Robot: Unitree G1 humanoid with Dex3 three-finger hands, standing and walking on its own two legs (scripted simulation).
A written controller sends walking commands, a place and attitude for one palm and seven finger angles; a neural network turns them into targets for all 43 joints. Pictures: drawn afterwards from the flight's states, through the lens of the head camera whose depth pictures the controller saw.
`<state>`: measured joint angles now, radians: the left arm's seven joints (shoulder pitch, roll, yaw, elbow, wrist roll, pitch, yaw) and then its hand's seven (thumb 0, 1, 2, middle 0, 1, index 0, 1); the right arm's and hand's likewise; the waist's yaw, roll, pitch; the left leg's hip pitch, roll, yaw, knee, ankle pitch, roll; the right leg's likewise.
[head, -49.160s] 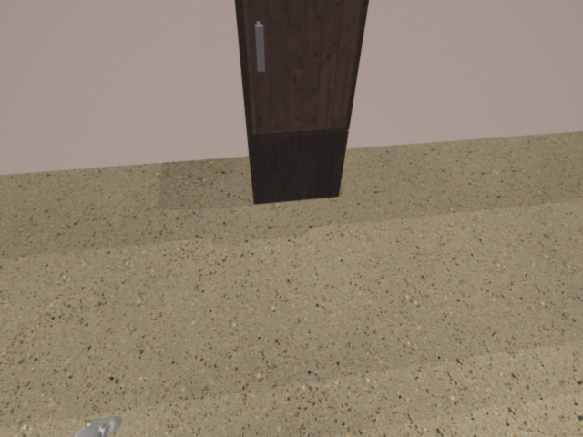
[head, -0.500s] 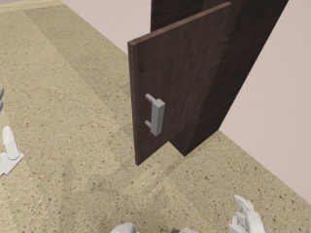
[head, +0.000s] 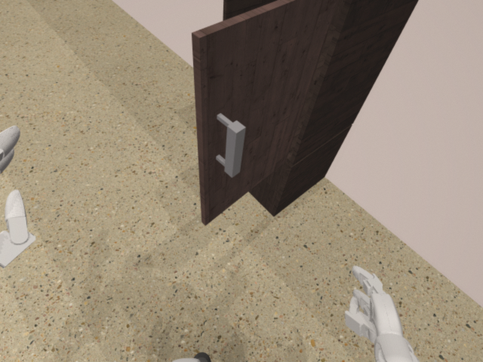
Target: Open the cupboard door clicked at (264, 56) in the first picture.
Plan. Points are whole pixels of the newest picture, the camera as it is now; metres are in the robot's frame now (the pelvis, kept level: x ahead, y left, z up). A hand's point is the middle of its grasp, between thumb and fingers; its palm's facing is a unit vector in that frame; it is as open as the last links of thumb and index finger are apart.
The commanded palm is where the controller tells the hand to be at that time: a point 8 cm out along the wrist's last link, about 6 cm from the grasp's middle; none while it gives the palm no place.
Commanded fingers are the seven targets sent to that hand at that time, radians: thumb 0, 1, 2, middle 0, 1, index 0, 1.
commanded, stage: stop stepping back and stand still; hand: left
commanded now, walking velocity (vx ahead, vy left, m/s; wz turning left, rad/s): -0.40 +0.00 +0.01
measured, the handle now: (227, 145) +0.52 +0.07 +0.00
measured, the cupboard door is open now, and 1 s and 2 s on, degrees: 94 94 94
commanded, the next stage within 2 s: let the arm hang, fingers relaxed in 0.78 s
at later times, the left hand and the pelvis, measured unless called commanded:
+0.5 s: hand out of the picture +0.07 +0.23 +0.17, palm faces +0.49 -0.76 -0.44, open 7.4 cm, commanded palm +0.01 +0.27 +0.17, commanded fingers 0.00 0.90 0.90 -0.20 -0.30 -0.20 -0.30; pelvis -0.11 -0.03 +0.00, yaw +3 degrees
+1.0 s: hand out of the picture +0.05 +0.25 +0.00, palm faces +0.28 -0.85 -0.45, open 7.4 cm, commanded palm none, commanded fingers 0.00 0.90 0.90 -0.20 -0.30 -0.20 -0.30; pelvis -0.15 -0.02 -0.02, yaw +6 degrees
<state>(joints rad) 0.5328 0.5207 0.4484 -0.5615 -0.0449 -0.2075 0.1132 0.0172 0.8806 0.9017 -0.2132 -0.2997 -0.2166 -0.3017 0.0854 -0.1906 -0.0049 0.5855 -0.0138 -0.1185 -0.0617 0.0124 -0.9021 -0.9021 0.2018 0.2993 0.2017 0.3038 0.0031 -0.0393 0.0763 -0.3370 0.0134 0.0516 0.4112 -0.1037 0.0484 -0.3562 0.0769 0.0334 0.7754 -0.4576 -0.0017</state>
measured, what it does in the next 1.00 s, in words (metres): walks backwards: right foot, then left foot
